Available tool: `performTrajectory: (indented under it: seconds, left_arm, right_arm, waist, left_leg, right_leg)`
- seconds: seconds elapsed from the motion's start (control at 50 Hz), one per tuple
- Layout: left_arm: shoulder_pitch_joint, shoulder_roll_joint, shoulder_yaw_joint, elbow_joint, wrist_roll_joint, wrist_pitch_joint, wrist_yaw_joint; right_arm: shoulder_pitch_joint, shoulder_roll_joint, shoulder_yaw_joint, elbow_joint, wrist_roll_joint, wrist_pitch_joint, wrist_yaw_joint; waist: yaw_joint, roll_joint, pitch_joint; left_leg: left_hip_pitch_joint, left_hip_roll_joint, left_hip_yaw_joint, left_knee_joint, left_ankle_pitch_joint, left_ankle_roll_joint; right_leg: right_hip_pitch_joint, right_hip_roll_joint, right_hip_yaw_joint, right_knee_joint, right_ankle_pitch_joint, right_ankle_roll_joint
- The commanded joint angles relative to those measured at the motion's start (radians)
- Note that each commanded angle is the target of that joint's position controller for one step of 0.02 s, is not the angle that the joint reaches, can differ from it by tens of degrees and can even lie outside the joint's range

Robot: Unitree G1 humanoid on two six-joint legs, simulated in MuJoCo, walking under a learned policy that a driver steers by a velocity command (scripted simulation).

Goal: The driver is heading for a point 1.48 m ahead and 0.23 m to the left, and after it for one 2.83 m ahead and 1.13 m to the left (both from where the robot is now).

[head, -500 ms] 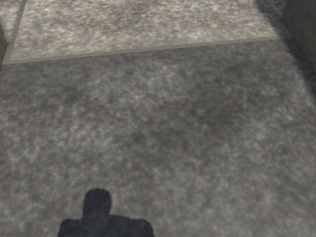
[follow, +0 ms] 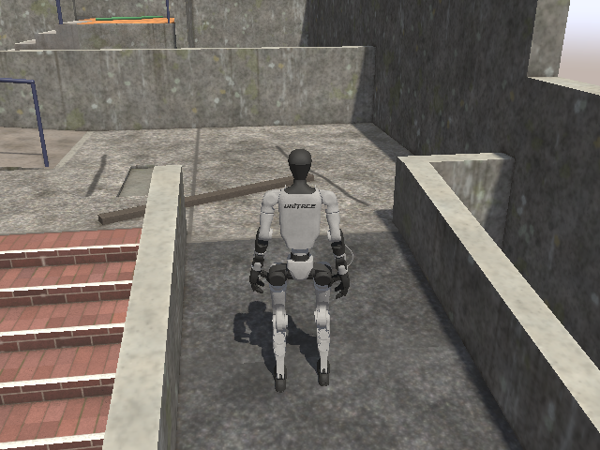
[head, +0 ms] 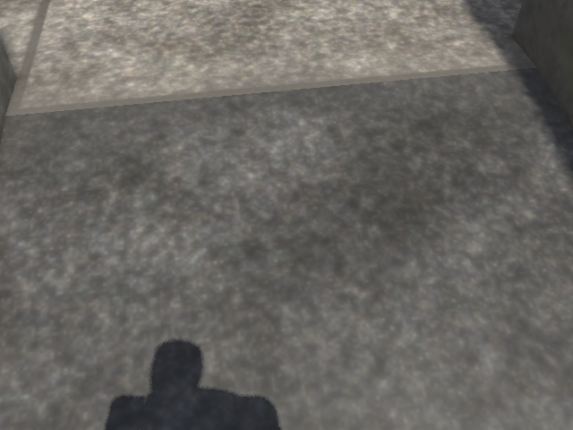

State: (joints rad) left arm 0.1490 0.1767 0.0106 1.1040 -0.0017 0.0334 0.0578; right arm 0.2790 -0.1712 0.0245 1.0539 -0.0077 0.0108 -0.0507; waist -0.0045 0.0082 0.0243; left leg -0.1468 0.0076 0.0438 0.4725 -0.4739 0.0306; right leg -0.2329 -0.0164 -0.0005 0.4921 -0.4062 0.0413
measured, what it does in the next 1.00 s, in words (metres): climbs: left foot 0.07 m higher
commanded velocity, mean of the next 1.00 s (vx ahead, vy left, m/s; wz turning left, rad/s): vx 0.38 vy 0.00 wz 0.15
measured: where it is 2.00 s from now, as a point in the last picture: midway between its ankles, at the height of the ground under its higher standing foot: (236, 240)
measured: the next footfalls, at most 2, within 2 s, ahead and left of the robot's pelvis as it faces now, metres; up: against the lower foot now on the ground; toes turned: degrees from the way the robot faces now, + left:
left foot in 0.70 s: +0.46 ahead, +0.06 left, +0.07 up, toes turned +8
right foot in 1.18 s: +0.79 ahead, -0.07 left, +0.12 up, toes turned +17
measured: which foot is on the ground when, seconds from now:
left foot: down 0.00-0.28, up 0.30-0.68, down 0.70-1.00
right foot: down 0.00-0.70, up 0.72-1.00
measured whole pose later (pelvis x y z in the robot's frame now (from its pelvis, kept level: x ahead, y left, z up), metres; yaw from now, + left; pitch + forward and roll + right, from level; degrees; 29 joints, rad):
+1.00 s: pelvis +0.44 +0.00 +0.08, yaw +11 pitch +3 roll +0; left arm 0.01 0.22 -0.02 0.66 0.03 -0.11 0.00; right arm 0.43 -0.18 0.00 0.95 0.00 -0.07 0.03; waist -0.04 -0.04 -0.05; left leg -0.21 -0.11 -0.03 0.35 -0.36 0.12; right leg -0.94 -0.13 0.05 1.35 -0.09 -0.01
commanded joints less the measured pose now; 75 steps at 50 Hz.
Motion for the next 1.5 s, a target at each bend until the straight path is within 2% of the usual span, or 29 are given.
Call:
performTrajectory:
  seconds: [0.02,0.1,0.16,0.26,0.28,0.3,0.32,0.36,0.44,0.58,0.66,0.7,0.72,0.74,0.76,0.78,0.82,0.9,0.98,1.08,1.16,1.18,1.2,1.22,1.24,1.26,1.3,1.36,1.5]
  left_arm:
    - [0.029,0.079,0.011,-0.019,0.000,-0.006,0.003]
    - [-0.031,0.062,0.012,-0.055,-0.005,-0.037,-0.009]
    - [-0.062,0.078,0.021,-0.085,-0.022,-0.078,-0.036]
    - [0.302,0.095,0.065,0.034,-0.020,-0.084,-0.048]
    - [0.466,0.168,0.087,0.049,-0.021,-0.081,-0.043]
    - [0.532,0.225,0.079,0.038,-0.027,-0.091,-0.050]
    - [0.446,0.197,0.067,0.032,-0.028,-0.108,-0.049]
    - [0.291,0.111,0.029,-0.005,-0.001,-0.129,-0.057]
    - [0.340,0.023,-0.016,0.010,0.014,-0.113,-0.066]
    - [0.403,0.113,-0.017,-0.011,-0.006,-0.111,-0.010]
    - [0.449,0.188,-0.005,-0.003,0.022,-0.086,-0.014]
    - [0.355,0.207,0.002,-0.051,0.029,-0.071,-0.016]
    - [0.331,0.173,-0.008,-0.104,0.048,-0.085,-0.017]
    - [0.375,0.013,-0.036,-0.144,0.056,-0.132,-0.051]
    - [0.266,0.089,-0.008,-0.180,0.013,-0.183,-0.081]
    - [0.141,0.136,0.008,-0.235,-0.031,-0.206,-0.087]
    - [0.054,0.107,0.002,-0.305,-0.011,-0.201,-0.073]
    - [0.104,0.057,-0.014,-0.366,0.002,-0.146,-0.072]
    - [-0.081,0.087,-0.022,-0.482,0.042,-0.141,-0.056]
    - [-0.340,0.060,-0.035,-0.566,-0.011,-0.152,-0.049]
    - [-0.171,0.149,0.013,-0.533,-0.020,-0.170,-0.073]
    - [-0.025,0.196,0.038,-0.496,-0.014,-0.170,-0.068]
    - [0.221,0.265,0.062,-0.459,0.005,-0.169,-0.063]
    - [0.324,0.333,0.095,-0.397,0.014,-0.150,-0.064]
    - [0.303,0.241,0.076,-0.396,-0.002,-0.139,-0.044]
    - [0.233,0.188,0.064,-0.374,-0.012,-0.142,-0.031]
    - [0.122,0.130,0.042,-0.362,0.014,-0.149,-0.038]
    - [0.083,0.059,0.022,-0.320,0.011,-0.155,-0.066]
    - [0.152,0.219,0.057,-0.291,-0.007,-0.140,-0.038]
  right_arm:
    - [0.074,-0.078,-0.013,-0.014,0.001,-0.004,-0.003]
    - [0.168,-0.198,-0.060,-0.006,0.027,-0.008,-0.015]
    - [0.174,-0.202,-0.081,-0.011,0.014,-0.033,-0.012]
    - [-0.028,-0.162,-0.064,-0.103,0.026,-0.037,0.009]
    - [-0.070,-0.108,-0.040,-0.136,0.009,-0.047,0.019]
    - [-0.020,-0.044,-0.031,-0.159,0.027,-0.065,0.029]
    - [-0.027,-0.077,-0.041,-0.170,0.078,-0.078,0.036]
    - [-0.122,-0.096,-0.042,-0.202,0.068,-0.098,0.046]
    - [-0.038,-0.043,-0.034,-0.173,0.043,-0.089,0.088]
    - [-0.445,-0.022,0.018,-0.400,0.025,-0.108,0.092]
    - [-0.366,-0.078,-0.016,-0.428,0.036,-0.095,0.108]
    - [-0.063,-0.184,-0.073,-0.334,0.058,-0.072,0.110]
    - [0.116,-0.259,-0.105,-0.268,0.046,-0.053,0.104]
    - [0.165,-0.307,-0.117,-0.224,0.048,-0.049,0.090]
    - [0.185,-0.257,-0.109,-0.204,0.023,-0.055,0.067]
    - [0.100,-0.191,-0.094,-0.201,0.005,-0.078,0.064]
    - [-0.035,-0.090,-0.059,-0.207,-0.008,-0.110,0.088]
    - [-0.043,-0.077,-0.042,-0.196,0.008,-0.109,0.097]
    - [0.043,-0.135,-0.049,-0.210,0.013,-0.105,0.068]
    - [0.204,-0.170,-0.066,-0.208,0.025,-0.084,0.027]
    - [0.147,-0.188,-0.066,-0.252,0.018,-0.056,0.014]
    - [0.106,-0.174,-0.059,-0.277,0.010,-0.059,0.015]
    - [0.064,-0.155,-0.047,-0.322,-0.017,-0.070,0.013]
    - [0.247,-0.022,-0.025,-0.330,0.018,-0.090,0.038]
    - [0.211,-0.115,-0.046,-0.291,0.037,-0.100,0.059]
    - [0.066,-0.157,-0.062,-0.330,0.041,-0.104,0.066]
    - [-0.052,-0.124,-0.051,-0.392,0.012,-0.099,0.067]
    - [0.044,-0.066,-0.038,-0.380,0.034,-0.068,0.070]
    - [-0.166,-0.078,-0.016,-0.460,0.020,-0.069,0.068]
  waist:
    - [0.000,0.012,-0.028]
    - [-0.052,0.164,0.122]
    - [-0.039,0.153,0.158]
    - [0.171,0.020,0.023]
    - [0.233,-0.183,-0.060]
    - [0.183,-0.343,-0.134]
    - [0.132,-0.242,-0.011]
    - [0.063,-0.049,0.130]
    - [-0.004,-0.074,0.090]
    - [0.046,-0.059,0.110]
    - [-0.079,-0.270,-0.059]
    - [-0.236,-0.286,-0.235]
    - [-0.270,-0.111,-0.347]
    - [-0.139,0.228,-0.452]
    - [-0.170,0.227,-0.386]
    - [-0.131,0.126,-0.165]
    - [-0.006,-0.086,-0.064]
    - [0.097,-0.002,-0.008]
    - [0.045,0.024,-0.007]
    - [-0.068,0.082,-0.030]
    - [0.042,0.198,-0.159]
    - [0.115,0.193,-0.255]
    - [0.208,0.111,-0.438]
    - [0.110,-0.322,-0.616]
    - [0.144,-0.275,-0.477]
    - [0.128,-0.169,-0.207]
    - [0.032,-0.004,-0.064]
    - [-0.056,-0.068,-0.040]
    - [-0.002,-0.096,-0.043]
  left_leg:
    - [-0.060,0.017,-0.029,-0.105,0.083,0.015]
    - [-0.035,0.249,-0.362,-0.289,-0.498,0.175]
    - [-0.022,0.374,-0.482,-0.340,-0.364,0.235]
    - [-0.349,0.103,-0.067,0.063,0.053,0.093]
    - [-0.512,0.014,0.036,0.453,0.103,0.024]
    - [-0.673,-0.097,-0.069,0.699,-0.160,0.004]
    - [-0.811,-0.045,-0.157,0.881,-0.122,0.023]
    - [-0.924,0.053,-0.138,1.031,0.064,0.059]
    - [-0.919,0.111,-0.059,1.199,0.201,0.054]
    - [-0.683,0.096,0.109,0.602,0.345,0.011]
    - [-0.491,-0.058,0.222,0.481,0.068,0.131]
    - [-0.083,-0.081,0.101,0.274,0.198,0.192]
    - [0.285,0.062,-0.204,0.236,0.093,0.239]
    - [0.543,0.299,-0.806,-0.032,-0.145,0.380]
    - [0.516,0.323,-1.036,-0.268,-0.249,0.378]
    - [0.348,0.311,-0.892,-0.262,-0.150,0.331]
    - [0.006,0.221,-0.561,-0.264,0.146,0.262]
    - [-0.211,0.097,-0.284,-0.264,0.238,0.233]
    - [-0.321,0.048,-0.244,-0.299,0.300,0.225]
    - [-0.025,0.096,-0.319,-0.280,0.428,0.206]
    - [0.134,0.160,-0.344,-0.071,0.904,0.168]
    - [0.089,0.114,-0.287,0.091,1.083,0.130]
    - [-0.122,0.066,-0.251,0.374,0.841,0.099]
    - [-0.519,-0.098,-0.223,0.705,0.141,0.028]
    - [-0.684,-0.081,-0.269,0.900,-0.032,0.027]
    - [-0.791,-0.039,-0.231,1.015,0.044,0.029]
    - [-0.683,0.042,-0.179,0.981,0.162,0.047]
    - [-0.584,0.073,-0.151,0.952,0.196,0.037]
    - [-0.456,0.114,-0.035,0.457,0.299,-0.043]
  right_leg:
    - [0.064,0.014,-0.019,-0.038,0.105,-0.042]
    - [-0.256,0.046,-0.096,0.206,-0.131,-0.045]
    - [-0.377,-0.047,-0.023,0.412,-0.174,-0.086]
    - [0.307,0.060,-0.138,0.051,0.010,-0.088]
    - [0.465,-0.153,0.211,-0.093,-0.112,-0.150]
    - [0.535,-0.349,0.716,-0.295,-0.178,-0.293]
    - [0.444,-0.424,0.850,-0.394,-0.458,-0.346]
    - [0.311,-0.361,0.565,-0.350,-0.302,-0.279]
    - [0.192,-0.207,0.181,-0.317,0.163,-0.223]
    - [0.069,-0.177,0.009,-0.506,0.479,-0.196]
    - [0.391,-0.265,-0.086,-0.167,1.554,-0.174]
    - [0.339,-0.249,-0.108,0.176,1.571,-0.133]
    - [0.040,-0.183,-0.084,0.466,1.088,-0.116]
    - [-0.339,0.069,0.033,0.775,0.000,-0.062]
    - [-0.521,0.077,0.171,1.006,-0.015,-0.086]
    - [-0.628,0.036,0.152,1.099,0.038,-0.106]
    - [-0.525,-0.050,0.116,1.059,0.151,-0.132]
    - [-0.583,-0.095,0.058,1.095,0.199,-0.122]
    - [-0.580,-0.093,-0.023,0.821,0.389,-0.024]
    - [-0.525,-0.008,-0.066,0.311,0.281,0.039]
    - [-0.251,0.082,-0.112,0.133,0.151,-0.037]
    - [-0.031,0.052,-0.068,0.102,0.194,-0.093]
    - [0.357,-0.150,0.170,0.106,0.149,-0.196]
    - [0.724,-0.394,0.773,-0.096,-0.194,-0.381]
    - [0.659,-0.413,0.969,-0.263,-0.476,-0.389]
    - [0.458,-0.384,0.801,-0.257,-0.414,-0.347]
    - [0.117,-0.289,0.466,-0.280,-0.067,-0.280]
    - [-0.056,-0.190,0.196,-0.312,0.095,-0.252]
    - [-0.089,-0.175,0.026,-0.360,0.175,-0.238]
